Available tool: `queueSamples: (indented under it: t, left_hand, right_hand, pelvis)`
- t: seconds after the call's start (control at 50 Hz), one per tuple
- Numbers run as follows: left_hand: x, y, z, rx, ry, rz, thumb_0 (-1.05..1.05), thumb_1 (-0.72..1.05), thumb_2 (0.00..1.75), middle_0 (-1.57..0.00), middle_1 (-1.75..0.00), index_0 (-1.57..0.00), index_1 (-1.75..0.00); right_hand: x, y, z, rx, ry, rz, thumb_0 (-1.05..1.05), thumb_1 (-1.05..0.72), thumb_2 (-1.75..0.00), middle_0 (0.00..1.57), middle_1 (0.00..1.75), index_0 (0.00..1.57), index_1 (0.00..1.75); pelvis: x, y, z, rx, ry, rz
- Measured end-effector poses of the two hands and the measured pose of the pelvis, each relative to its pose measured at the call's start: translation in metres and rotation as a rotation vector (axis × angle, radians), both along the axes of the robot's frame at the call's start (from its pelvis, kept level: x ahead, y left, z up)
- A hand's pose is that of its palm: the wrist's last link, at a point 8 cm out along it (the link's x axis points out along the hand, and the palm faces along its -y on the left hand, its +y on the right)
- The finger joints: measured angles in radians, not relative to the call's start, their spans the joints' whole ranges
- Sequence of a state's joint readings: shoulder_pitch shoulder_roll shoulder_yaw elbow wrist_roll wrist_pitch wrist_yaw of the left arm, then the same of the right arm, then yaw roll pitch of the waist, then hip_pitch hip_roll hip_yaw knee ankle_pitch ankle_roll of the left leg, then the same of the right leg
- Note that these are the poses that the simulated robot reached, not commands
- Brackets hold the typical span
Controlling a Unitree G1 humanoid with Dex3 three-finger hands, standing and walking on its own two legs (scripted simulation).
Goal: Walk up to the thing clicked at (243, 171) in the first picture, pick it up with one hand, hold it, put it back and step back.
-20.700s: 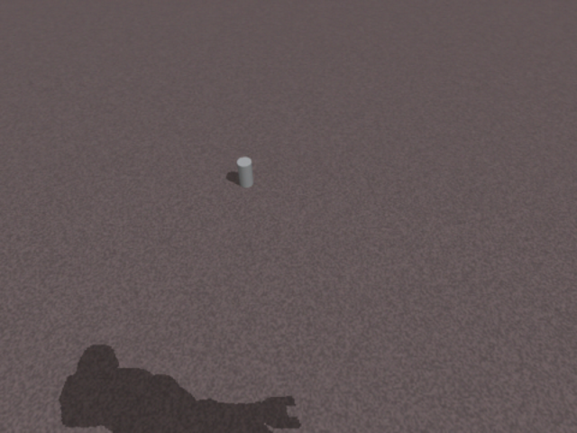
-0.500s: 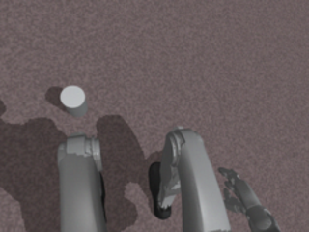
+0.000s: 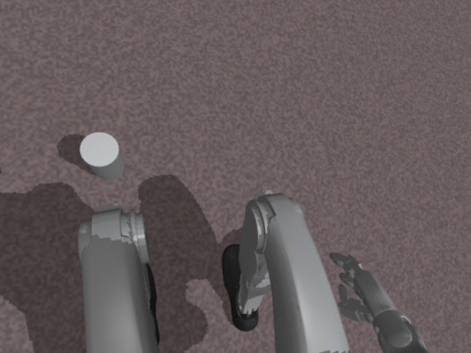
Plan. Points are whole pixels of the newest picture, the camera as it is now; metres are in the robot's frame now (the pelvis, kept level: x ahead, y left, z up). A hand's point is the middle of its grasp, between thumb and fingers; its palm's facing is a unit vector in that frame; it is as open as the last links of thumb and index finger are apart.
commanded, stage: go down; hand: left
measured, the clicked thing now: (104, 158) +0.45 +0.21 -0.29
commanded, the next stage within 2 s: approach in 0.32 s
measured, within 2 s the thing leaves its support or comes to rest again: neither
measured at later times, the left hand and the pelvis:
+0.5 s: hand out of the picture +0.39 +0.43 +0.04, palm faces +0.07 -0.99 -0.08, open 17.7 cm; pelvis +0.00 +0.00 +0.01, yaw +1 degrees
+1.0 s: hand (5, 157) +0.41 +0.34 -0.16, palm faces +0.04 -1.00 +0.04, open 17.6 cm; pelvis +0.00 +0.00 -0.05, yaw -3 degrees
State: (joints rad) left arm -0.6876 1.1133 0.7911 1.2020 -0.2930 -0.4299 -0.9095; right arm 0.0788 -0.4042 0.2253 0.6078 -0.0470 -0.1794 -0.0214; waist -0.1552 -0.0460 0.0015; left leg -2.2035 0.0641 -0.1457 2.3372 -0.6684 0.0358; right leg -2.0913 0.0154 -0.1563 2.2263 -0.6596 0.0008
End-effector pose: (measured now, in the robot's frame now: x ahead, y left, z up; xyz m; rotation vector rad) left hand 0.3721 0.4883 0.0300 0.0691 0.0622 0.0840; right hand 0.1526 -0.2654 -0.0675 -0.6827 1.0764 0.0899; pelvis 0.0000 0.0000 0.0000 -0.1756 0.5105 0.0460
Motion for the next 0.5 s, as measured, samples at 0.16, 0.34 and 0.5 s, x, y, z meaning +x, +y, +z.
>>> queueSamples:
  t: [0.16, 0.34, 0.5]
  left_hand:
    - [-0.015, -0.021, -0.04, -0.03, 0.031, -0.054, -0.02, -0.6, 0.07, -0.02, -0.08, -0.03, -0.07]
    - [-0.003, -0.043, 0.003, 0.027, -0.05, -0.105, -0.02, -0.6, 0.1, -0.02, -0.09, -0.03, -0.08]
    - [-0.004, -0.009, 0.012, 0.004, -0.005, -0.007, -0.01, -0.6, 0.08, -0.02, -0.09, -0.04, -0.08]
  right_hand:
    - [-0.001, 0.005, -0.002, -0.023, 0.065, -0.005, 0.0, -0.88, -0.89, 0.2, 0.3, 0.2, 0.3]
    - [0.035, 0.011, 0.013, 0.012, -0.099, -0.013, 0.0, -0.89, -0.9, 0.21, 0.3, 0.2, 0.3]
    - [0.031, 0.006, 0.01, 0.025, -0.109, 0.018, 0.0, -0.88, -0.89, 0.2, 0.3, 0.2, 0.3]
  pelvis:
    - [0.006, 0.004, 0.001, -0.006, 0.018, 0.013]
    - [0.005, 0.002, 0.013, 0.007, 0.018, 0.024]
    - [0.001, 0.0, 0.007, 0.007, 0.004, 0.01]
